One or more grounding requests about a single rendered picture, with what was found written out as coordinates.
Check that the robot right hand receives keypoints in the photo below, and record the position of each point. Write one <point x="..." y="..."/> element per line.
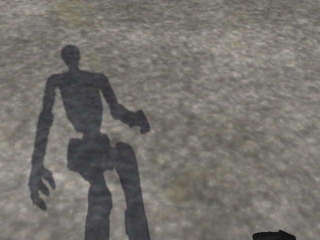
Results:
<point x="281" y="235"/>

